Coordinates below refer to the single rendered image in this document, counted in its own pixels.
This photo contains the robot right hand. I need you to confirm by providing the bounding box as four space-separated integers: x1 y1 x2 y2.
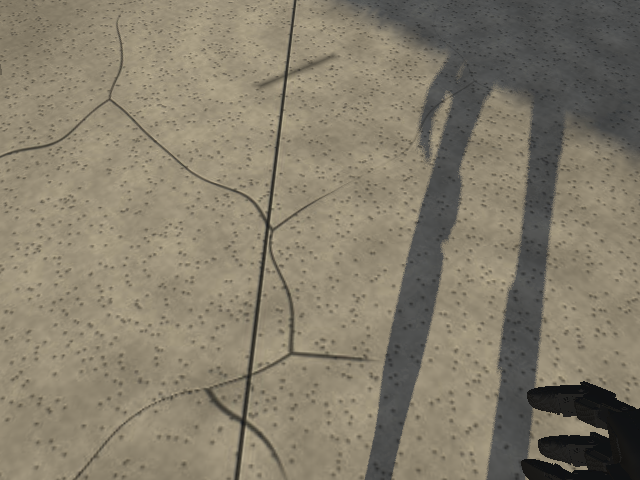
521 381 640 480

